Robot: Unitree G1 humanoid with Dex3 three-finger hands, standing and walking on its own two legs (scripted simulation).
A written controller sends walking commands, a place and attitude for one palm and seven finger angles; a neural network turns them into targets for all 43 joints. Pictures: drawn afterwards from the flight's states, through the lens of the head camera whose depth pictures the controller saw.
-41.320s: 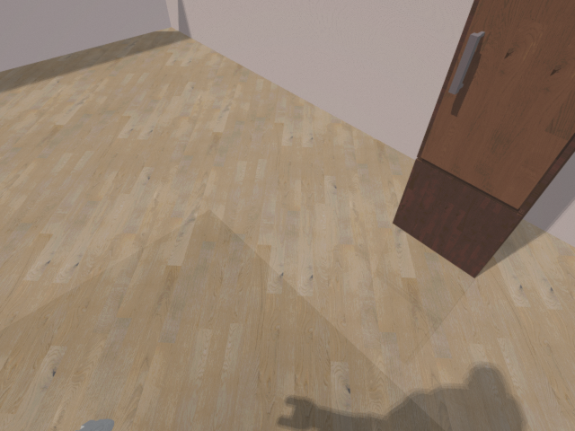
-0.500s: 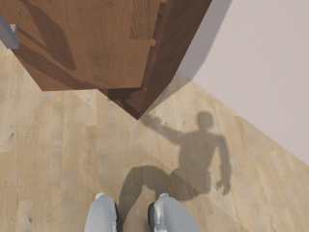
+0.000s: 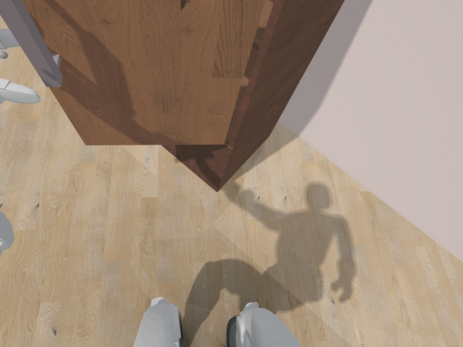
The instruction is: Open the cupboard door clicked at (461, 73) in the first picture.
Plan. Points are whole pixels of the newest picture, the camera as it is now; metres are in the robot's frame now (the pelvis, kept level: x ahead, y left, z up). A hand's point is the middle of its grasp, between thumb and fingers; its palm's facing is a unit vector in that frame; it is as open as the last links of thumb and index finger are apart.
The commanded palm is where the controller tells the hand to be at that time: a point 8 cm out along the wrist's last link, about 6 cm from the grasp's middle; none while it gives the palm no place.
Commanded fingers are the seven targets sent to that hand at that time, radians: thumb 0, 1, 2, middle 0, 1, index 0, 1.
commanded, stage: slide the fingers in behind the handle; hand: left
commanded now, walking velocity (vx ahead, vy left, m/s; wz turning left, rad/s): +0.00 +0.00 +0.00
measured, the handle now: (32, 29) +0.58 +0.26 +0.10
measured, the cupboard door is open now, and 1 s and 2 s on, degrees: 45 45 45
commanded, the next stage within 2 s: close the thumb around the handle in 1.06 s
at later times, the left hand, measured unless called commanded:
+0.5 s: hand (45, 54) +0.53 +0.23 +0.11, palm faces +0.04 -1.00 -0.02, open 14.0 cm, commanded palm +0.51 +0.27 +0.10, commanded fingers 0.00 -0.50 0.30 -0.30 -1.20 -0.30 -1.20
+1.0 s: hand (46, 55) +0.53 +0.23 +0.11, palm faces +0.03 -1.00 +0.00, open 14.0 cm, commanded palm +0.52 +0.27 +0.10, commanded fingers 0.00 -0.50 0.30 -0.30 -1.20 -0.30 -1.20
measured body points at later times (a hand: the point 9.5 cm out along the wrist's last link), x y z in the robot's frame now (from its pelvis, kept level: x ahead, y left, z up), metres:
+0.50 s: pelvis +0.00 -0.02 +0.00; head +0.14 +0.01 +0.43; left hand +0.52 +0.28 +0.11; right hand -0.03 -0.29 -0.10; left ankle +0.03 +0.09 -0.67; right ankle -0.02 -0.14 -0.67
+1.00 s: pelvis +0.00 -0.02 +0.00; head +0.15 +0.01 +0.43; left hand +0.52 +0.28 +0.11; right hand -0.01 -0.29 -0.10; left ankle +0.03 +0.09 -0.67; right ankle -0.02 -0.14 -0.67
